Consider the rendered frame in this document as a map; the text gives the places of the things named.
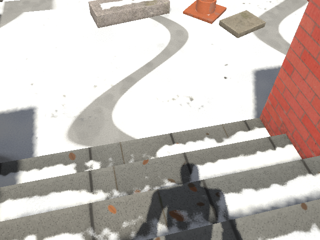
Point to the stairs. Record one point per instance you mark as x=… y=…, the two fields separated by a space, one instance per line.
x=154 y=186

